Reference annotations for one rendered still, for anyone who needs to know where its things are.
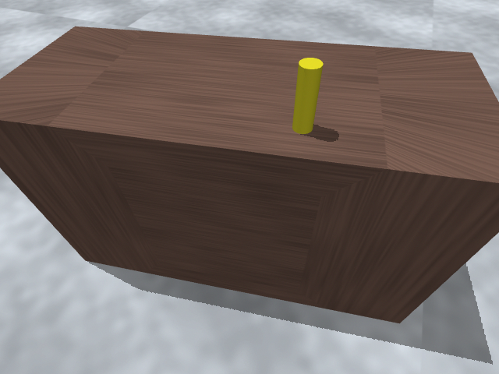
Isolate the can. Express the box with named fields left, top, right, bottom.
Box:
left=292, top=58, right=323, bottom=134

